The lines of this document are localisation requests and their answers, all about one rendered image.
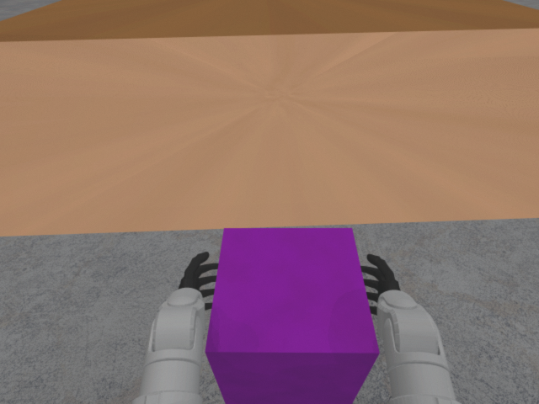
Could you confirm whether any robot left forearm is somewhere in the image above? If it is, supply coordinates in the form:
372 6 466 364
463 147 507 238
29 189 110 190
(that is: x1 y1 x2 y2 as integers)
132 288 205 404

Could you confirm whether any carton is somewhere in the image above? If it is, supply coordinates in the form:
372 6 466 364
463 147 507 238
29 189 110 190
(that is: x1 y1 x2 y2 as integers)
205 228 380 404

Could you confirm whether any robot right hand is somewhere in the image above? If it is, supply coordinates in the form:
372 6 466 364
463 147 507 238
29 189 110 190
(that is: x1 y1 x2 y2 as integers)
360 254 400 315

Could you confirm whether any robot right forearm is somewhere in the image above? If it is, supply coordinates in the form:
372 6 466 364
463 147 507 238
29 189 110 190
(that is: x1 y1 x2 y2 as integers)
376 290 461 404

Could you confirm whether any robot left hand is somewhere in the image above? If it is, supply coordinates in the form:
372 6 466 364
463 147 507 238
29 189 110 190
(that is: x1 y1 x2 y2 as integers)
179 252 219 311

